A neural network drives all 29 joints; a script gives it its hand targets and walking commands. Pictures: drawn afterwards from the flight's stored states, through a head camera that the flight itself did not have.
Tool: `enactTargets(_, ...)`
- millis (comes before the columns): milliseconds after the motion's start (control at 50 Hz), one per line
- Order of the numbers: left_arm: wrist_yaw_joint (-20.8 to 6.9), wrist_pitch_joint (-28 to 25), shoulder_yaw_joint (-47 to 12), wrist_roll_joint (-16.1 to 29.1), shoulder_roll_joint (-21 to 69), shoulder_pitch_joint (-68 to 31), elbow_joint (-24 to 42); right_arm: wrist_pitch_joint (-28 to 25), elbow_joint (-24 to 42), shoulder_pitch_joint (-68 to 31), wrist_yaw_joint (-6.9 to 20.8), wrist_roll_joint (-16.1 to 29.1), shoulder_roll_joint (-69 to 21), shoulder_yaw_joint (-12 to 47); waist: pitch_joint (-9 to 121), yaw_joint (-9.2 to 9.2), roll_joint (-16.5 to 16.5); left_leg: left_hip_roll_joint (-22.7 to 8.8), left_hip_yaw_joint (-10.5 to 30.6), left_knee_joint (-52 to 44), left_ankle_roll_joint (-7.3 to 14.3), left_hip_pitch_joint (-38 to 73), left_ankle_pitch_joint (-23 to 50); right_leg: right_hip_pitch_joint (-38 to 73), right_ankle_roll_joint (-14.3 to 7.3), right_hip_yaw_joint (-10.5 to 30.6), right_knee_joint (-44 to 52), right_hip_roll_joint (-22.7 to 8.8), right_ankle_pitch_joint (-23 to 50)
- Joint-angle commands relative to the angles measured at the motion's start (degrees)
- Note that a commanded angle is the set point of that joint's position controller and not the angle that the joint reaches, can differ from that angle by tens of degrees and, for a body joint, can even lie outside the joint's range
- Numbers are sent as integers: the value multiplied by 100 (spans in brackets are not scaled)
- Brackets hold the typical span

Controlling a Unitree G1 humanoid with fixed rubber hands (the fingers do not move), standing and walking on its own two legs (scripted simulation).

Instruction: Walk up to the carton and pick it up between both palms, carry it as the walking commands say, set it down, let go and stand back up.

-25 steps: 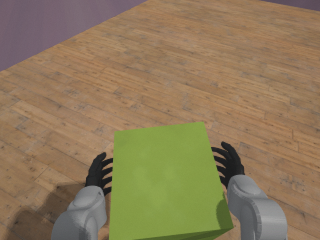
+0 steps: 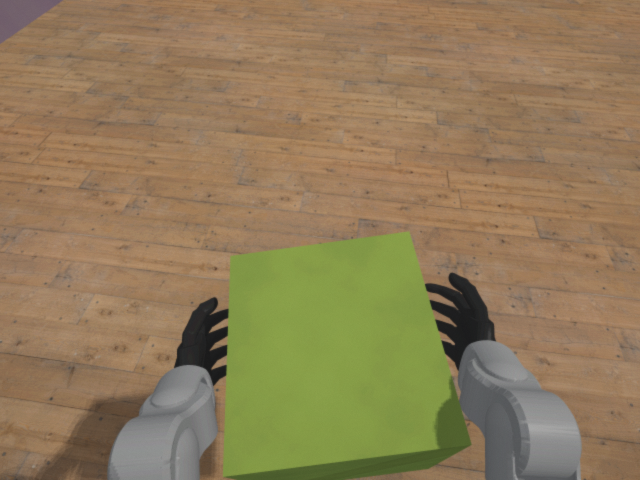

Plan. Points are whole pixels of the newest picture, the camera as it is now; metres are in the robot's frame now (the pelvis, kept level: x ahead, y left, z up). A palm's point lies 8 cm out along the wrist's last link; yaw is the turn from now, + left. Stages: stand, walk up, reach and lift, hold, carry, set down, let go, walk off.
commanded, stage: carry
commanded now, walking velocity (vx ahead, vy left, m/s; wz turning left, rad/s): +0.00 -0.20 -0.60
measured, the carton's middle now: (337, 371) +0.26 -0.01 +0.00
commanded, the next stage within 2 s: none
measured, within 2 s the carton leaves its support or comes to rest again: neither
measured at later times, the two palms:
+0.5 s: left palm (438, 371) +0.23 -0.11 +0.08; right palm out of the picture +0.14 -0.38 +0.08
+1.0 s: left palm out of the picture +0.11 -0.16 +0.11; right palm out of the picture +0.04 -0.44 +0.13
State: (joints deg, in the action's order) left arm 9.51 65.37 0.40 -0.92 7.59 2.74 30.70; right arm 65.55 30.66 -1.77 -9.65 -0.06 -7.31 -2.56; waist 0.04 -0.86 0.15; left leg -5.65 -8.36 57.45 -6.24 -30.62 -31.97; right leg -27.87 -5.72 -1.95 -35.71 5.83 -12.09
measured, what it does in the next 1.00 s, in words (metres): steps to the right, turning right: left foot, then right foot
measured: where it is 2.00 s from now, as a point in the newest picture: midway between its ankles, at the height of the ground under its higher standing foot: outside the picture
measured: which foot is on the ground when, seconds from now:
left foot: up 0.00-0.06, down 0.08-0.42, up 0.44-0.92, down 0.94-1.00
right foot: down 0.00-0.10, up 0.12-0.40, down 0.42-0.96, up 0.98-1.00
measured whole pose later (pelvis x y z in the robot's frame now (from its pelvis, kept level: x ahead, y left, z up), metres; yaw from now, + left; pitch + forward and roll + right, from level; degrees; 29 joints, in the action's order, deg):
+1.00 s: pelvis -0.15 -0.23 +0.02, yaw -20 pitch +2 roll +1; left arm 9.2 69.2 3.0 -0.6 7.5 2.3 28.5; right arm 67.4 26.2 -2.3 -9.3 -2.8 -7.3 -0.4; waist 6.3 2.4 2.1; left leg -3.0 -12.4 23.0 1.2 -9.0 -16.6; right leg -27.2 9.1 -5.7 -34.9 6.4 -9.2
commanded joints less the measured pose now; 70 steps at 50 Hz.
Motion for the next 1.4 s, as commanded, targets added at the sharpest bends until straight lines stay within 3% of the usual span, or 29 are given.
enactTargets(0, -873, -201, -3760, 1565, 4881, -2407, 1200, -109, 466, -1379, 1002, 1511, -4952, 3718, 2618, 247, 473, 91, 210, -1249, 132, 903, 279, 1566, -651, 2187, 892, -1566, 2614)
enactTargets(40, -834, -130, -3892, 1597, 4779, -2677, 1312, -85, 350, -1157, 1022, 1445, -4868, 3584, 2689, 85, 40, -250, 481, -2774, 396, 2581, 1068, 383, -165, 1750, 488, -1151, 1938)
enactTargets(80, -866, -40, -3970, 1690, 4821, -2876, 1427, -124, 454, -1294, 974, 1342, -4655, 3491, 2223, 51, -2659, -3226, 2817, -3732, 1414, 3463, 3954, -1787, 546, 232, -2426, -99, -1845)
enactTargets(100, -883, -9, -3998, 1684, 4661, -3045, 1468, -127, 269, -1087, 998, 1336, -4736, 3409, 1969, 60, -2361, -3364, 2561, -3645, 1819, 2790, 4247, -1617, 644, 494, -3669, -648, -1936)
enactTargets(140, -955, 96, -3860, 1639, 4656, -2795, 978, -55, 447, -1328, 946, 1168, -4616, 3361, 1258, 70, -548, -2640, 1575, -3980, 1509, 1823, 2939, -1271, 806, 588, -4234, -881, -1305)
enactTargets(160, -963, 94, -3813, 1637, 4688, -2832, 842, -71, 510, -1551, 945, 1181, -4592, 3352, 1120, 86, -322, -2290, 1141, -3661, 1268, 2087, 3415, -1465, 841, 423, -3958, -832, -1157)
enactTargets(280, -891, 138, -3652, 1617, 4614, -2733, 601, 6, 695, -1854, 853, 1248, -4455, 3459, 1359, 93, -1157, -1913, -145, -2997, 768, 2277, 5079, -280, 1050, -534, -1715, -627, -1059)
enactTargets(360, -765, 219, -3224, 1412, 4082, -2737, 128, 143, 147, -1721, 839, 1197, -4200, 3419, 1560, 165, -1431, -1643, -661, -2225, 286, 1891, 3691, 1050, 924, -797, 579, -526, -343)
enactTargets(380, -738, 219, -3087, 1362, 3904, -2848, -19, 167, 64, -1863, 827, 1192, -4170, 3449, 1607, 193, -491, -1314, -773, -1413, 49, 1481, 2792, 1665, 948, -614, 1247, -350, -198)
enactTargets(420, -768, 208, -2975, 1305, 4048, -2355, -1, 212, 191, -1788, 830, 1237, -4226, 3574, 1622, 108, 2055, -431, -374, 909, -404, -996, -1324, 2489, -51, 2769, 1247, -2868, 3605)
enactTargets(440, -799, 114, -3087, 1439, 4361, -2431, 194, 174, 515, -2314, 892, 1493, -4443, 3839, 1734, 149, 1933, -419, 111, 1556, -339, -643, -1415, 2046, -447, 2447, 1068, -2561, 4040)
enactTargets(520, -877, -104, -3022, 1393, 5009, -2699, 446, 49, 507, -2747, 1070, 1861, -5310, 4105, 2252, 158, 921, -486, 429, 1897, -123, -465, 232, 2056, -305, 1061, 1101, -1954, 2152)
enactTargets(660, -903, -216, -3290, 1400, 4772, -2637, 817, -57, 300, -2066, 1023, 1563, -5075, 3899, 2272, 188, 460, -18, 528, 367, 252, -394, 219, 2266, -524, 2168, 1750, -2252, 1066)
enactTargets(720, -948, -147, -3573, 1571, 4819, -2816, 1000, -50, 217, -1748, 990, 1382, -5034, 3715, 2356, 182, 204, 84, 518, -338, 342, 91, 396, 2099, -536, 1855, 1830, -2136, 1135)
enactTargets(800, -1005, 5, -3565, 1670, 4567, -2717, 937, 26, 369, -1751, 848, 1201, -4737, 3617, 2375, 214, 401, 408, 370, -1116, 499, 642, 369, 2040, -19, 1944, 2373, -2011, 37)
enactTargets(860, -917, 80, -3459, 1638, 4232, -3006, 827, 120, 222, -1758, 815, 1165, -4686, 3524, 2245, 190, 820, 730, -251, -2430, 557, 1824, 88, 1663, 880, 1341, 2983, -1516, 205)
enactTargets(920, -922, 179, -3307, 1555, 3972, -3351, 509, 157, 306, -1830, 733, 1082, -4721, 3502, 1866, -103, 1051, 285, -818, -4692, 993, 4203, 187, 264, 3094, -245, 2111, -159, 1372)
enactTargets(940, -881, 223, -3321, 1555, 3784, -3451, 385, 170, 98, -1628, 712, 1021, -4455, 3243, 1862, -219, -1716, -1595, 1174, -5502, 1438, 3529, -54, 160, 2788, -731, -1289, 386, -27)
enactTargets(960, -1028, 196, -3714, 1798, 4587, -2904, 797, 56, 318, -1324, 727, 941, -4797, 3178, 1242, -104, -3155, -3534, 2683, -5631, 2222, 844, 53, 340, 1966, 622, -4805, -550, -1531)
enactTargets(980, -1000, 218, -3642, 1821, 4513, -3204, 807, 134, 269, -1487, 775, 974, -4618, 3127, 688, 222, -1357, -2330, 1301, -5224, 1520, 75, 607, 460, 1202, 1009, -4371, -770, -1402)
enactTargets(1000, -875, 165, -3557, 1680, 4610, -3156, 764, 166, 695, -2215, 841, 1301, -4616, 3398, 651, 269, -452, -1930, 551, -4640, 1211, 748, 631, -352, 836, 481, -3962, -275, -1096)
enactTargets(1060, -772, 328, -3227, 1356, 4210, -2848, 549, 300, 513, -2106, 844, 1406, -4494, 3508, 849, 162, -669, -1192, -338, -3328, 794, 1985, 3267, -141, 897, -172, -1851, -435, -923)
enactTargets(1140, -681, 417, -3101, 1455, 3871, -2808, 120, 299, 230, -1682, 710, 1186, -4122, 3375, 1374, 154, -1146, -1301, -234, -2371, 758, 2122, 3817, 934, 846, -758, 655, -331, -547)
enactTargets(1180, -688, 438, -2900, 1475, 3701, -2699, -315, 280, -123, -1692, 659, 1082, -3843, 3121, 1572, 141, -267, -1105, -392, -1191, 222, 1475, 2895, 1851, 817, 164, 1351, -818, 990)
enactTargets(1200, -728, 391, -2848, 1507, 3640, -2734, -381, 257, -39, -1893, 654, 1093, -3896, 3141, 1646, 132, 1398, -535, -375, -131, -178, -419, 47, 3158, 465, 1977, 791, -2071, 4429)
enactTargets(1220, -773, 259, -3153, 1617, 4414, -2640, 71, 247, 230, -1779, 741, 1193, -4362, 3379, 1697, 94, 2028, -255, -144, 396, -272, -505, -1059, 2673, -380, 2670, 633, -2573, 6235)
enactTargets(1260, -814, 26, -2813, 1507, 4473, -3796, -38, 44, 147, -3652, 875, 1607, -4836, 3492, 1725, 171, 970, -217, 313, 753, -98, -94, -601, 1988, -435, 2205, 873, -2220, 4929)
enactTargets(1300, -869, -107, -3224, 1534, 5121, -3386, 689, -49, 330, -2957, 1026, 1797, -5505, 3891, 1830, 160, 695, -265, 457, 692, 23, 146, 168, 1557, -342, 1740, 1232, -1850, 2012)
enactTargets(1380, -868, -272, -3393, 1500, 5223, -3131, 972, -211, 370, -2464, 1043, 1788, -5593, 3912, 2487, 172, 667, 21, 459, -573, 140, 451, 315, 2142, -468, 1911, 1138, -1749, 2050)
